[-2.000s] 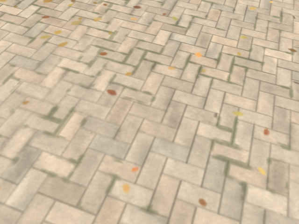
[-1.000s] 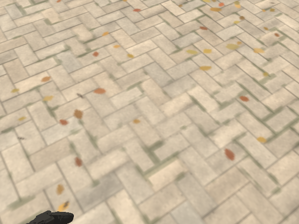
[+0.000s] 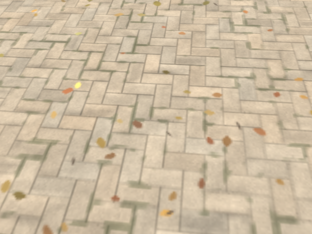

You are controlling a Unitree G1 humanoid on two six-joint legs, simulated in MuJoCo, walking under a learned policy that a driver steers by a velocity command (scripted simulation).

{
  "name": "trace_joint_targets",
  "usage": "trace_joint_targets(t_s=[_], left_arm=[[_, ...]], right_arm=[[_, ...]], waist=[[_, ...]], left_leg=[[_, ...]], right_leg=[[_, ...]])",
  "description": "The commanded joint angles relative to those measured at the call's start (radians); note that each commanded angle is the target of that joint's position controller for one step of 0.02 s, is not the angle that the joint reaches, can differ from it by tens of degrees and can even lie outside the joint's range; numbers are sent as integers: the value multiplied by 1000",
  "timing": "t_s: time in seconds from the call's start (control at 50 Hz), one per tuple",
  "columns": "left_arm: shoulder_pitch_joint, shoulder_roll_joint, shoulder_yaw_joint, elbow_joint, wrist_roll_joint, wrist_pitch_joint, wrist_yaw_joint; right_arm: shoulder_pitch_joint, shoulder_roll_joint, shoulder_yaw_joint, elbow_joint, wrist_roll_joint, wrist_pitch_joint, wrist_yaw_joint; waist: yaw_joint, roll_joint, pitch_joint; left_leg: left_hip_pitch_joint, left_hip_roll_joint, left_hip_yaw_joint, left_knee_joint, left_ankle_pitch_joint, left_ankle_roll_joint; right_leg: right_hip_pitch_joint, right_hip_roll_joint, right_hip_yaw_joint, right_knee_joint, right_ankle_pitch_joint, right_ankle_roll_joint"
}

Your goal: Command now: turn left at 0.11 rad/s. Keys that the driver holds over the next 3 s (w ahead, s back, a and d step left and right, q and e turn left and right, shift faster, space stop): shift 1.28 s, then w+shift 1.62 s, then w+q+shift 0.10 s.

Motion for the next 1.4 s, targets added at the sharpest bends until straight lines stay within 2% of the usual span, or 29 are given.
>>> trace_joint_targets(t_s=[0.02,0.04,0.1,0.24,0.44,0.7,0.96,1.28,1.3,1.32,1.34,1.36,1.38,1.4], left_arm=[[-57,131,26,-64,-2,-24,1],[-37,134,27,-53,-7,-26,6],[-15,125,28,-32,-9,-26,9],[-25,114,26,25,-3,-29,12],[0,97,18,150,-3,-37,16],[56,58,0,280,-3,-38,25],[96,16,-8,350,-3,-40,31],[131,-17,-10,385,-3,-43,35],[151,-7,-5,389,-2,-40,34],[168,44,15,387,-3,-32,31],[222,82,32,390,0,-24,26],[281,104,47,404,1,-19,24],[275,84,50,400,3,-25,23],[249,66,50,386,9,-37,20]], right_arm=[[-6,-127,-34,-26,-1,-14,4],[2,-131,-36,-16,-3,-19,6],[16,-103,-28,28,1,-31,-7],[31,-100,-27,119,6,-33,-21],[49,-99,-24,253,10,-33,-33],[67,-55,-7,368,11,-34,-42],[102,-13,5,419,12,-36,-47],[145,20,11,439,12,-37,-52],[162,24,11,441,10,-35,-52],[157,1,-1,426,6,-31,-48],[107,-18,-10,393,-10,-27,-37],[36,15,-5,344,-22,-30,-23],[-58,22,-2,289,-29,-41,-13],[-93,7,-11,264,-27,-54,-4]], waist=[[-6,-181,-24],[1,-159,-29],[13,-66,-32],[14,-24,-18],[8,-34,-4],[11,-36,18],[13,-32,32],[13,-33,44],[18,-46,3],[29,-88,11],[63,-128,68],[93,-209,128],[107,-210,206],[86,-133,195]], left_leg=[[63,73,-81,-71,104,9],[54,87,-91,-75,138,10],[11,96,-102,-102,139,6],[19,110,-116,-131,147,4],[61,128,-115,-156,163,9],[59,132,-102,-164,161,9],[44,133,-93,-157,155,5],[36,135,-84,-147,147,-1],[37,108,-64,-132,4,6],[-23,52,-19,-43,-246,26],[-177,28,-4,54,-401,36],[-297,16,74,201,-354,29],[-394,79,88,346,-233,16],[-444,110,56,423,-182,7]], right_leg=[[-27,-140,162,-168,121,-36],[-3,-128,147,-159,129,-30],[55,-119,133,-132,140,-36],[53,-109,126,-140,129,-42],[50,-104,124,-173,135,-38],[47,-99,122,-179,132,-36],[44,-94,121,-176,133,-38],[40,-92,124,-179,136,-41],[57,-78,129,-197,-53,-49],[53,-71,164,-201,-354,-83],[58,-131,276,-259,-611,-133],[72,-247,433,-361,-764,-198],[38,-348,535,-430,-692,-244],[43,-358,540,-446,-577,-247]])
